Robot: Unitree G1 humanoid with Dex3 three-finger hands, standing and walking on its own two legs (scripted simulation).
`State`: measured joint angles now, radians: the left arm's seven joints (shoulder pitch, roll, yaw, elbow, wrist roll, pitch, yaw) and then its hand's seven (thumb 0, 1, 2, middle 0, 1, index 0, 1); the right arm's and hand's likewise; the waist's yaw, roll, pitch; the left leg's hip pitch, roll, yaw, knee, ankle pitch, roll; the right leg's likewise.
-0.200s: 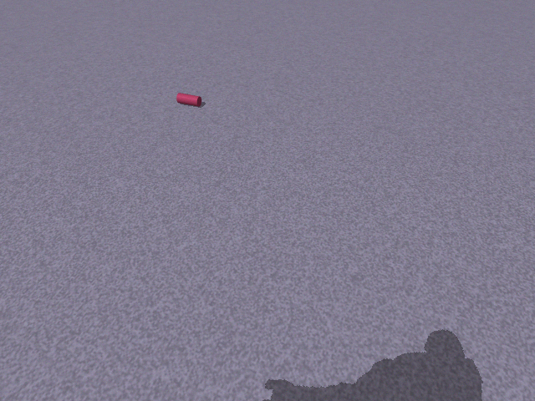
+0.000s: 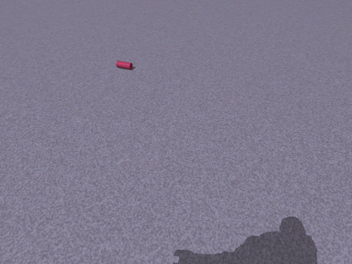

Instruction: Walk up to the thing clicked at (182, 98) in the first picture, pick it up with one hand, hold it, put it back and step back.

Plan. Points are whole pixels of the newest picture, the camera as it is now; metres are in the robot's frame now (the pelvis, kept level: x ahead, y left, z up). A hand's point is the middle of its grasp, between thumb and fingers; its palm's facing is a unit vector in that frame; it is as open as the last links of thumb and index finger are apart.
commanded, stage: stand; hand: left
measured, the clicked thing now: (124, 65) +2.12 +0.55 -0.75
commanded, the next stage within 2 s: walk up in 0.92 s
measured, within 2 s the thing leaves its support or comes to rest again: neither
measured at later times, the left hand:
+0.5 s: hand out of the picture +0.08 +0.25 -0.16, palm faces -0.03 -0.94 -0.33, open 7.4 cm
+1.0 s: hand out of the picture +0.08 +0.26 -0.15, palm faces -0.03 -0.94 -0.33, open 7.4 cm
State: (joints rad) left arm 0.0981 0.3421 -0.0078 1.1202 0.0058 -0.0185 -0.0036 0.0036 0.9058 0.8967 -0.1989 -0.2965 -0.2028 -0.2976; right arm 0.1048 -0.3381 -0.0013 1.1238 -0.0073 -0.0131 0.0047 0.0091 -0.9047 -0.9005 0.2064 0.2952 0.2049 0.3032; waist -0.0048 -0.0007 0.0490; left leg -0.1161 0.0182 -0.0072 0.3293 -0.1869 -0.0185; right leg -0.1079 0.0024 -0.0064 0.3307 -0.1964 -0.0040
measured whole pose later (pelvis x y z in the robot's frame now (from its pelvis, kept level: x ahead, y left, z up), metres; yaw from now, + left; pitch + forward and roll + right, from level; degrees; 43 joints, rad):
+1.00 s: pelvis +0.01 +0.00 +0.00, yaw -1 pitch -1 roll +0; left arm 0.17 0.36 0.02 1.07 0.01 -0.05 -0.04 0.00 0.90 0.90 -0.20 -0.30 -0.20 -0.30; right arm 0.13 -0.37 -0.05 1.06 -0.04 -0.01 0.06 0.01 -0.90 -0.90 0.21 0.30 0.21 0.30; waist 0.00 0.02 0.01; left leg -0.21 0.03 0.00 0.56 -0.41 0.03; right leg -0.13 0.01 0.01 0.39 -0.29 -0.03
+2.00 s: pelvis +0.44 +0.11 -0.02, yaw -10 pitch -1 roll -3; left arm 0.35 0.44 0.04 0.94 0.01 -0.11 -0.03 0.00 0.90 0.90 -0.20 -0.30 -0.21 -0.30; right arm 0.14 -0.46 -0.11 0.87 -0.04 -0.02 0.15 0.01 -0.91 -0.90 0.21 0.30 0.20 0.30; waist 0.03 0.07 0.04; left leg -0.54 0.16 0.01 0.65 -0.14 -0.01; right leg -0.05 -0.07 -0.08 0.47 -0.39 0.04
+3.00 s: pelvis +0.95 +0.21 -0.03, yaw -12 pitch -1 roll -1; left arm 0.29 0.48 0.04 1.00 -0.02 -0.08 0.01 0.01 0.91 0.90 -0.20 -0.30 -0.20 -0.30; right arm 0.23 -0.42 -0.10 0.86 -0.02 -0.04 0.09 0.01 -0.91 -0.90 0.21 0.29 0.20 0.30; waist -0.03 -0.03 0.05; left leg -0.37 0.08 0.11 0.66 -0.27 0.01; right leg -0.44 -0.07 0.03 1.14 -0.41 -0.05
